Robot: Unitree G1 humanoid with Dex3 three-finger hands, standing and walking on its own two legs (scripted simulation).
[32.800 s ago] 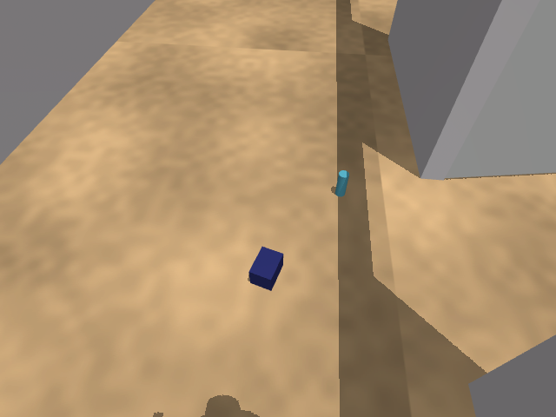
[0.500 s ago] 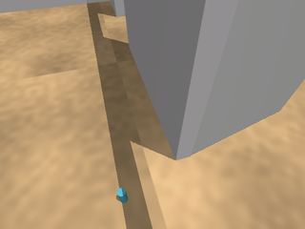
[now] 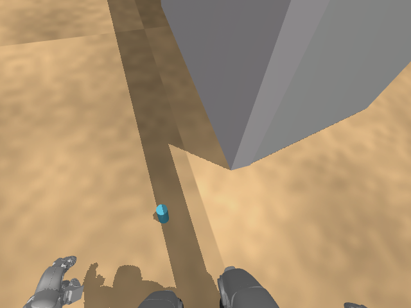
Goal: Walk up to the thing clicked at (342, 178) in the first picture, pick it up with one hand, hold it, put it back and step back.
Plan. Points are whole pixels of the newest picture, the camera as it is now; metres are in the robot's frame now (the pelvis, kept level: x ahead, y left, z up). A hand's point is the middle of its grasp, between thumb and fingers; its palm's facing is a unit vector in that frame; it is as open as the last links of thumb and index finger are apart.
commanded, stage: step back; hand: left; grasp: from the side
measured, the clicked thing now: (162, 214) +0.48 +0.15 -0.70
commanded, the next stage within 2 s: none
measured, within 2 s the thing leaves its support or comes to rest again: neither
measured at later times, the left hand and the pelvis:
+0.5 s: hand out of the picture +0.00 +0.25 -0.13, palm faces -0.06 -0.91 -0.41, open 7.3 cm; pelvis -0.11 -0.01 +0.00, yaw -5 degrees
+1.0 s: hand out of the picture -0.16 +0.27 -0.16, palm faces -0.05 -0.92 -0.38, open 7.3 cm; pelvis -0.27 +0.00 +0.00, yaw -5 degrees
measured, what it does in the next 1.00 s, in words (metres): walks backwards: right foot, then left foot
